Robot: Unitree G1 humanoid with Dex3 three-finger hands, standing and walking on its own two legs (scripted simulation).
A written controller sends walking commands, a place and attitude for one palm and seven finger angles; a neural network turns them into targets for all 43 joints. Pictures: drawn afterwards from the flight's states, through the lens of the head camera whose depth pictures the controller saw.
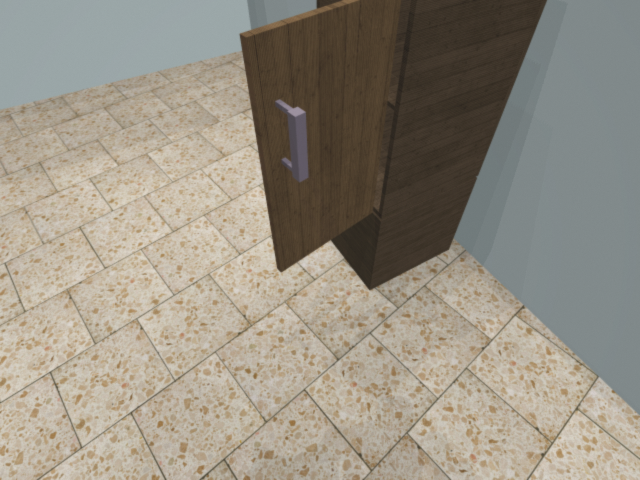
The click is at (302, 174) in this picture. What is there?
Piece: cupboard door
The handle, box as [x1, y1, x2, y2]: [275, 99, 308, 182]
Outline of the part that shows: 279,99 275,101 275,105 285,112 288,116 291,153 290,162 286,158 281,159 281,161 285,166 292,171 292,176 299,182 308,177 305,112 298,107 292,108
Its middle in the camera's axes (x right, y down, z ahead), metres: -0.06 -0.18 +0.71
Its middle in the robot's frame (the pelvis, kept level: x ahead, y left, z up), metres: +0.66 +0.08 +0.05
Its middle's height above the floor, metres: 0.83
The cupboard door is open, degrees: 100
